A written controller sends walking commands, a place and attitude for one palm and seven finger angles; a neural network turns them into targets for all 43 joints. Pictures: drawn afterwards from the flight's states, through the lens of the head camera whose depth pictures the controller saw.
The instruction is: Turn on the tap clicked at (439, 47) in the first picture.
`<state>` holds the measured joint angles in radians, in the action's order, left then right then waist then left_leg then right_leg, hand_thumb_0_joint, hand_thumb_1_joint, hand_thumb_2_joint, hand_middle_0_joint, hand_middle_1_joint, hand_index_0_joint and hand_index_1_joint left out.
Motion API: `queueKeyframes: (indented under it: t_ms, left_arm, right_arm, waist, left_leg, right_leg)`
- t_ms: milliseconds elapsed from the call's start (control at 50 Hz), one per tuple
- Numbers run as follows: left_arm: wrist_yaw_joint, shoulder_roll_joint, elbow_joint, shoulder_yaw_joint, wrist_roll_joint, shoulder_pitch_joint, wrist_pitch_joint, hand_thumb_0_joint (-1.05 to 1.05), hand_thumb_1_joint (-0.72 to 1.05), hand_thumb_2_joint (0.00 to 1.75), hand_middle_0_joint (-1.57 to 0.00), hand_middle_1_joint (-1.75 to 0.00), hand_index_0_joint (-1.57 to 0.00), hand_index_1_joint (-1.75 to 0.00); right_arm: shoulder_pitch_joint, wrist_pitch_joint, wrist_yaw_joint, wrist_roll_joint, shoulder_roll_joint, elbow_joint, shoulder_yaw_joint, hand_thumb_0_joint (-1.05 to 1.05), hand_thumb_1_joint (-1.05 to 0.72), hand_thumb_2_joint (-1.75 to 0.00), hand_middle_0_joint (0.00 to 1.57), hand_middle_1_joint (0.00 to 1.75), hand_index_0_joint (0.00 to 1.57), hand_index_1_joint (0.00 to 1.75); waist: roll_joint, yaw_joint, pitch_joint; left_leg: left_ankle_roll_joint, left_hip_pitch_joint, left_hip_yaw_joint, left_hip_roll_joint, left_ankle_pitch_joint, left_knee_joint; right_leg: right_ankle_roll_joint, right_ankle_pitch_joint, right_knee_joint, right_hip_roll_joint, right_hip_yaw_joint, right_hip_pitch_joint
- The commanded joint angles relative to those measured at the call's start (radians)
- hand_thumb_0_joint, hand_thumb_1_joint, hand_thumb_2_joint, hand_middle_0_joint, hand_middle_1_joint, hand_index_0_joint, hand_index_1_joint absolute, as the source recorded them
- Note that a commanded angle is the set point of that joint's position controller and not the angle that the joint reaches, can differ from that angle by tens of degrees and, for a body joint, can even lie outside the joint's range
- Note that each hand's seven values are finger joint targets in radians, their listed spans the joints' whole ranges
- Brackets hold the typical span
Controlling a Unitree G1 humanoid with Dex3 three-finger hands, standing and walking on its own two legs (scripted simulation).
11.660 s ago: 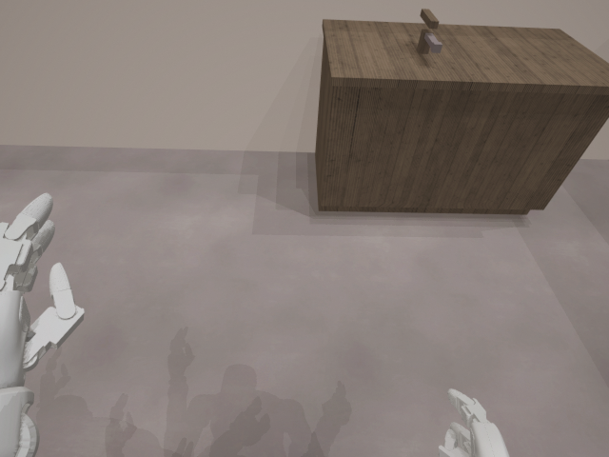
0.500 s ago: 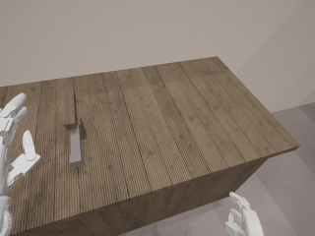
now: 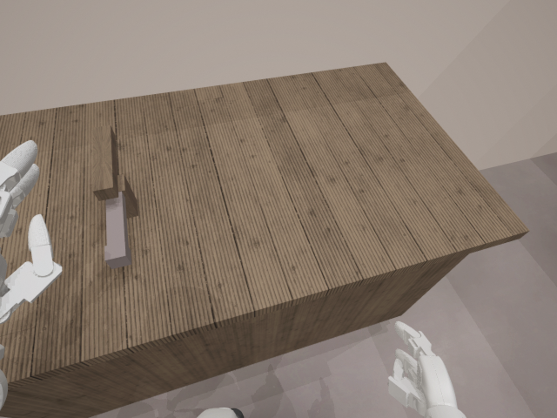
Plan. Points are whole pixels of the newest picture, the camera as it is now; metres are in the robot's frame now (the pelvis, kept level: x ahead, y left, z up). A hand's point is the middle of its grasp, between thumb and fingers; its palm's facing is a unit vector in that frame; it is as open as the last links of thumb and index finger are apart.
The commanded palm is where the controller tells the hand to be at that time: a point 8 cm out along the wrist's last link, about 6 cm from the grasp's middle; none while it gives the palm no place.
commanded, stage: shuffle to correct the standing spot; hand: left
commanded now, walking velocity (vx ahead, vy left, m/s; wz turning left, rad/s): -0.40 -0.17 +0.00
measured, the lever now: (118, 255) +0.31 +0.27 +0.01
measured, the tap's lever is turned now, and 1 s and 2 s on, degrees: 0 0 0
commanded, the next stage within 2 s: come to a stop and stand still in 0.42 s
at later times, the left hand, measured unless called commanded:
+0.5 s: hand (104, 356) +0.15 +0.17 +0.17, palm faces +0.30 -0.85 -0.44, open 7.4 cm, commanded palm +0.09 +0.21 +0.18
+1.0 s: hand out of the picture +0.11 +0.11 +0.18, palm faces +0.37 -0.83 -0.41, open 7.4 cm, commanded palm +0.04 +0.16 +0.18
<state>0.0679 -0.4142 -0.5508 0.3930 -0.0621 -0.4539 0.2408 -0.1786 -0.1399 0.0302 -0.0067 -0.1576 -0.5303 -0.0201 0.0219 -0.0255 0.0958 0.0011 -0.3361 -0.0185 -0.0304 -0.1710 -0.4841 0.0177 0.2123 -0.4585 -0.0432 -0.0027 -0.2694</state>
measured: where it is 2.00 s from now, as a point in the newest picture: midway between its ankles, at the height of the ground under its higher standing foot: outside the picture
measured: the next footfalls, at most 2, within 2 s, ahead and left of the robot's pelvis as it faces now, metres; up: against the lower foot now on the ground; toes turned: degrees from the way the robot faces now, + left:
left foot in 0.30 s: -0.01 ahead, +0.09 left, +0.00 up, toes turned +2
right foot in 0.58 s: -0.02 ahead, -0.25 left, +0.00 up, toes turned -5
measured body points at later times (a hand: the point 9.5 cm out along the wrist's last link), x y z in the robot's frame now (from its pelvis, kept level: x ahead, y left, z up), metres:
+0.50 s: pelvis -0.07 -0.07 +0.00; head +0.00 -0.04 +0.44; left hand +0.13 +0.21 +0.19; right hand +0.09 -0.29 -0.08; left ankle -0.05 +0.09 -0.74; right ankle -0.04 -0.20 -0.70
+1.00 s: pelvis -0.13 -0.12 -0.02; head -0.10 -0.11 +0.43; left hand +0.08 +0.15 +0.20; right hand +0.00 -0.37 -0.11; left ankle -0.18 -0.01 -0.74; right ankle -0.12 -0.20 -0.73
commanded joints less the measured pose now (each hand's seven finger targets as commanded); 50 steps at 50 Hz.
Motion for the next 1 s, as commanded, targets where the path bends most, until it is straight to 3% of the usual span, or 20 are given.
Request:
queueKeyframes:
  t_ms: [0,40,120,200,240,260,280,320,420,480,540,580,600,700,780,800,840,880,920,980]
  left_arm:
    - [0.005,-0.154,-0.242,0.132,-0.007,0.004,0.082,0.0,0.9,0.9,-0.2,-0.3,-0.2,-0.3]
    - [0.004,-0.146,-0.227,0.13,-0.014,-0.001,0.085,0.0,0.9,0.9,-0.2,-0.3,-0.2,-0.3]
    - [0.033,-0.189,-0.223,0.172,-0.013,0.0,0.094,0.0,0.9,0.9,-0.2,-0.3,-0.2,-0.3]
    - [0.043,-0.179,-0.198,0.176,-0.008,-0.07,0.096,0.0,0.9,0.9,-0.2,-0.3,-0.2,-0.3]
    - [0.048,-0.149,-0.18,0.152,-0.01,-0.095,0.104,0.0,0.9,0.9,-0.2,-0.3,-0.2,-0.3]
    - [0.045,-0.176,-0.213,0.168,-0.01,-0.063,0.125,0.0,0.9,0.9,-0.2,-0.3,-0.2,-0.3]
    - [0.04,-0.179,-0.227,0.174,-0.008,-0.04,0.145,0.0,0.9,0.9,-0.2,-0.3,-0.2,-0.3]
    - [0.03,-0.126,-0.134,0.17,0.006,-0.088,0.135,0.0,0.9,0.9,-0.2,-0.3,-0.2,-0.3]
    - [0.01,-0.123,-0.361,0.141,0.001,0.006,0.099,0.0,0.9,0.9,-0.2,-0.3,-0.2,-0.3]
    - [0.013,-0.129,-0.331,0.119,0.007,0.046,0.057,0.0,0.9,0.9,-0.2,-0.3,-0.2,-0.3]
    - [0.03,-0.176,-0.239,0.16,0.022,0.086,0.024,0.0,0.9,0.9,-0.2,-0.3,-0.2,-0.3]
    - [0.051,-0.223,-0.156,0.19,0.015,0.096,0.011,0.0,0.9,0.9,-0.2,-0.3,-0.2,-0.3]
    - [0.051,-0.191,-0.168,0.16,0.001,0.127,-0.002,0.0,0.9,0.9,-0.2,-0.3,-0.2,-0.3]
    - [0.067,-0.167,-0.161,0.169,0.01,-0.028,-0.018,0.0,0.9,0.9,-0.2,-0.3,-0.2,-0.3]
    - [0.09,-0.185,-0.257,0.195,0.02,0.018,0.013,0.0,0.9,0.9,-0.2,-0.3,-0.2,-0.3]
    - [0.096,-0.19,-0.297,0.197,0.022,0.037,0.021,0.0,0.9,0.9,-0.2,-0.3,-0.2,-0.3]
    - [0.116,-0.209,-0.366,0.195,0.047,0.088,0.048,0.0,0.9,0.9,-0.2,-0.3,-0.2,-0.3]
    - [0.116,-0.24,-0.36,0.199,0.049,0.116,0.077,0.0,0.9,0.9,-0.2,-0.3,-0.2,-0.3]
    - [0.089,-0.127,-0.328,0.099,0.058,0.178,0.08,0.0,0.9,0.9,-0.2,-0.3,-0.2,-0.3]
    - [0.063,-0.129,-0.174,0.132,0.029,0.067,0.032,0.0,0.9,0.9,-0.2,-0.3,-0.2,-0.3]
  right_arm:
    - [0.024,-0.063,0.01,0.003,-0.157,0.143,0.082,0.0,-0.9,-0.9,0.2,0.3,0.2,0.3]
    - [0.024,-0.053,0.01,-0.001,-0.153,0.134,0.077,0.0,-0.9,-0.9,0.2,0.3,0.2,0.3]
    - [0.0,-0.064,0.017,0.009,-0.135,0.092,0.097,0.0,-0.9,-0.9,0.2,0.3,0.2,0.3]
    - [0.04,-0.066,0.029,-0.008,-0.105,0.082,0.077,0.0,-0.9,-0.9,0.2,0.3,0.2,0.3]
    - [0.026,-0.053,0.036,-0.012,-0.113,0.065,0.068,0.0,-0.9,-0.9,0.2,0.3,0.2,0.3]
    - [0.022,-0.061,0.046,-0.011,-0.132,0.077,0.081,0.0,-0.9,-0.9,0.2,0.3,0.2,0.3]
    - [0.006,-0.069,0.047,-0.023,-0.137,0.069,0.093,0.0,-0.9,-0.9,0.2,0.3,0.2,0.3]
    - [0.03,-0.075,0.03,-0.039,-0.116,0.051,0.092,0.0,-0.9,-0.9,0.2,0.3,0.2,0.3]
    - [0.01,-0.081,-0.014,-0.015,-0.153,0.101,0.123,0.0,-0.9,-0.9,0.2,0.3,0.2,0.3]
    - [-0.005,-0.065,-0.037,0.012,-0.169,0.132,0.119,0.0,-0.9,-0.9,0.2,0.3,0.2,0.3]
    - [-0.005,-0.042,-0.038,0.031,-0.168,0.133,0.106,0.0,-0.9,-0.9,0.2,0.3,0.2,0.3]
    - [-0.008,-0.03,-0.028,0.044,-0.126,0.12,0.09,0.0,-0.9,-0.9,0.2,0.3,0.2,0.3]
    - [0.003,-0.029,-0.019,0.052,-0.149,0.118,0.105,0.0,-0.9,-0.9,0.2,0.3,0.2,0.3]
    - [0.062,0.032,-0.029,0.043,-0.13,0.093,0.074,0.0,-0.9,-0.9,0.2,0.3,0.2,0.3]
    - [0.024,0.002,-0.022,0.04,-0.157,0.097,0.097,0.0,-0.9,-0.9,0.2,0.3,0.2,0.3]
    - [0.015,-0.007,-0.017,0.038,-0.165,0.101,0.107,0.0,-0.9,-0.9,0.2,0.3,0.2,0.3]
    - [0.051,-0.035,0.001,0.017,-0.139,0.095,0.105,0.0,-0.9,-0.9,0.2,0.3,0.2,0.3]
    - [0.044,-0.04,-0.007,-0.001,-0.115,0.082,0.082,0.0,-0.9,-0.9,0.2,0.3,0.2,0.3]
    - [0.015,-0.038,-0.034,0.011,-0.135,0.063,0.089,0.0,-0.9,-0.9,0.2,0.3,0.2,0.3]
    - [-0.002,-0.024,-0.038,0.044,-0.168,0.098,0.108,0.0,-0.9,-0.9,0.2,0.3,0.2,0.3]
  waist:
    - [-0.145,0.0,-0.241]
    - [-0.084,0.01,-0.238]
    - [0.097,0.026,-0.262]
    - [0.099,0.008,-0.242]
    - [0.038,0.032,-0.256]
    - [-0.054,0.033,-0.252]
    - [-0.185,0.043,-0.252]
    - [-0.164,0.021,-0.226]
    - [-0.286,-0.009,-0.205]
    - [-0.321,0.02,-0.18]
    - [-0.16,0.037,-0.154]
    - [0.215,0.034,-0.152]
    - [0.293,0.024,-0.153]
    - [0.137,0.056,-0.118]
    - [0.056,0.05,-0.21]
    - [-0.027,0.049,-0.227]
    - [-0.424,0.039,-0.187]
    - [-0.58,0.073,-0.11]
    - [-0.339,0.072,-0.049]
    - [-0.016,0.018,-0.181]
  left_leg:
    - [0.045,0.066,0.113,-0.209,0.211,0.015]
    - [0.029,0.048,0.073,-0.146,0.115,-0.037]
    - [-0.019,0.094,0.014,0.04,-0.189,-0.353]
    - [-0.014,-0.034,0.024,0.023,-0.251,-0.196]
    - [0.003,0.076,0.022,-0.016,0.013,0.097]
    - [0.039,0.179,0.139,-0.134,0.275,0.158]
    - [0.104,0.295,0.326,-0.34,0.66,0.141]
    - [0.201,0.41,0.3,-0.442,0.885,0.071]
    - [0.087,0.226,0.052,-0.282,0.504,0.023]
    - [0.066,0.09,0.055,-0.237,0.071,-0.015]
    - [0.037,-0.091,-0.001,-0.122,-0.366,-0.226]
    - [-0.012,-0.167,-0.045,0.06,-0.404,-0.706]
    - [-0.012,-0.122,0.051,0.038,-0.358,-0.829]
    - [0.018,-0.008,0.08,-0.009,-0.197,-0.648]
    - [0.046,0.107,0.032,0.019,-0.085,-0.096]
    - [0.053,0.151,0.028,0.003,0.024,0.077]
    - [0.081,0.236,0.053,-0.074,0.441,0.197]
    - [0.116,0.138,0.182,-0.098,0.504,0.073]
    - [0.13,0.082,0.189,-0.13,0.434,-0.042]
    - [0.072,0.072,0.105,-0.023,0.283,-0.47]
  right_leg:
    - [0.015,-0.125,0.009,0.078,-0.024,0.068]
    - [0.022,-0.207,0.058,0.096,-0.062,0.046]
    - [0.146,-0.222,0.201,0.318,-0.295,-0.129]
    - [0.158,-0.301,0.113,0.285,-0.199,0.031]
    - [0.083,-0.374,-0.015,0.192,-0.099,0.052]
    - [0.023,-0.354,-0.132,0.112,-0.062,-0.032]
    - [-0.036,-0.062,-0.328,0.048,-0.022,-0.209]
    - [-0.051,0.291,-0.663,-0.004,-0.128,-0.409]
    - [0.001,0.156,-0.394,0.053,-0.017,-0.177]
    - [-0.01,0.085,-0.158,0.046,0.061,0.004]
    - [-0.019,-0.005,-0.024,0.078,0.083,0.139]
    - [0.114,0.064,0.158,0.321,-0.221,0.049]
    - [0.183,0.216,0.2,0.399,-0.323,-0.073]
    - [0.159,0.16,0.044,0.325,-0.17,-0.27]
    - [0.095,-0.13,-0.194,0.242,-0.089,-0.139]
    - [0.079,-0.159,-0.306,0.193,-0.047,-0.107]
    - [0.026,0.204,-0.631,0.012,0.096,-0.188]
    - [0.015,0.291,-0.639,0.023,0.041,-0.247]
    - [0.027,0.202,-0.465,0.045,0.0,-0.174]
    - [0.073,-0.262,0.063,0.086,0.071,0.114]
